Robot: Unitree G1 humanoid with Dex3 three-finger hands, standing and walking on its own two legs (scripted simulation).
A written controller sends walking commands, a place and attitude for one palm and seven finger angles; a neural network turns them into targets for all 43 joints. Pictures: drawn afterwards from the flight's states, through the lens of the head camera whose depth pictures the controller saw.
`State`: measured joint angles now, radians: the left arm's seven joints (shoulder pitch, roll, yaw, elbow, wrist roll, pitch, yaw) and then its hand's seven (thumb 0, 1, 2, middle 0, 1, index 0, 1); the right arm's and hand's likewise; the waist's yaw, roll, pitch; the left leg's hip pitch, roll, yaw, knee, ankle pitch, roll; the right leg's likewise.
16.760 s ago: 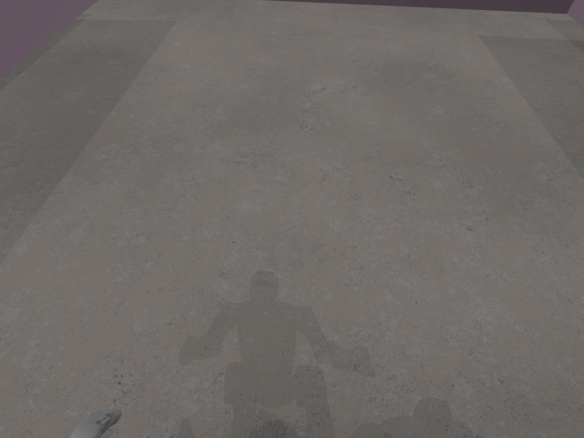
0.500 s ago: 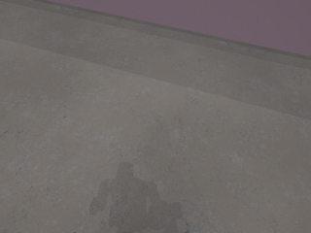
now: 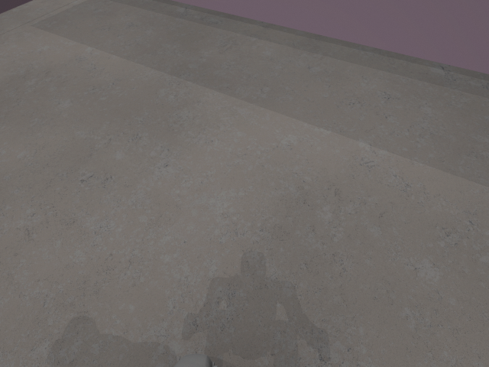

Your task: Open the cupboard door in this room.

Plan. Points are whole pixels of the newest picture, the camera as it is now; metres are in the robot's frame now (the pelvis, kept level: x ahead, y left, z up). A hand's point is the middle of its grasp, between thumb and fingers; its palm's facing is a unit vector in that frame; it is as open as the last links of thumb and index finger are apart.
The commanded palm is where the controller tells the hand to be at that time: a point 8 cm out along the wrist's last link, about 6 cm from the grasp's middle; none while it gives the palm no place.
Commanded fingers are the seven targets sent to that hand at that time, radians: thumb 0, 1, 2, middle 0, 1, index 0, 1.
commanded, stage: turn or walk to find it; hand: left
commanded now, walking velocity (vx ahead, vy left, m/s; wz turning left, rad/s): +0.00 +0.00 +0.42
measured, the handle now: out of the picture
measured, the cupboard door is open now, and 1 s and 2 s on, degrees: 0 0 0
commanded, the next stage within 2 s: none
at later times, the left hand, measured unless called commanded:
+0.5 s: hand out of the picture +0.02 +0.24 -0.16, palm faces +0.21 -0.94 -0.27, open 7.4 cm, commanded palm none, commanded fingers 0.00 0.90 0.90 -0.20 -0.30 -0.20 -0.30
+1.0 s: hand out of the picture -0.10 +0.15 -0.16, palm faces +0.46 -0.85 -0.26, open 7.3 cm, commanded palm none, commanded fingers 0.00 0.90 0.90 -0.20 -0.30 -0.20 -0.30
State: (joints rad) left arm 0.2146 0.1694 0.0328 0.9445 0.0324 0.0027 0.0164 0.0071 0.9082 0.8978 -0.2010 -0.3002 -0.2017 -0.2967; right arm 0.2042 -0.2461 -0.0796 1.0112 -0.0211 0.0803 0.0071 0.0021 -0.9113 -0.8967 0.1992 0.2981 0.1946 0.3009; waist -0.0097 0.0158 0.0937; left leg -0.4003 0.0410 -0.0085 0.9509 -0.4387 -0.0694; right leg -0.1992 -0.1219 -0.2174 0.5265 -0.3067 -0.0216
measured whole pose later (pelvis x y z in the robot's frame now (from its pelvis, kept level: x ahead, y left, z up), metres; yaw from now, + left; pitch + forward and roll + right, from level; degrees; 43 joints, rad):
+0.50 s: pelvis -0.03 +0.02 +0.00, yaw +11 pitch +0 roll +0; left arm 0.16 0.24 0.06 0.95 0.02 0.05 0.01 0.01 0.91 0.90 -0.20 -0.30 -0.20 -0.30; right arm 0.17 -0.19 -0.05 0.95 -0.03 0.03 0.00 0.00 -0.90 -0.90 0.21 0.30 0.20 0.30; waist -0.01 0.00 0.07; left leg -0.28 -0.03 -0.06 0.46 -0.19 0.00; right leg -0.39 -0.07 -0.03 0.87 -0.45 0.07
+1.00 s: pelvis -0.05 -0.04 +0.00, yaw +26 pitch -1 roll +2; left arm 0.25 0.17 0.04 0.96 0.03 0.00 0.02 0.01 0.92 0.90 -0.20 -0.30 -0.20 -0.30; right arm 0.20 -0.24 -0.08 1.02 -0.02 0.09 0.01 0.00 -0.91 -0.90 0.20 0.30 0.19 0.30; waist 0.01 0.01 0.08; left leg -0.38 0.04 -0.01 0.95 -0.43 -0.07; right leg -0.23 -0.12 -0.26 0.51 -0.27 -0.05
